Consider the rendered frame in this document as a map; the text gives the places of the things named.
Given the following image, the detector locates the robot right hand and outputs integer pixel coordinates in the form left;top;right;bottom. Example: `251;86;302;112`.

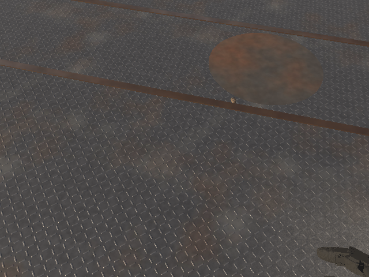
317;246;369;277

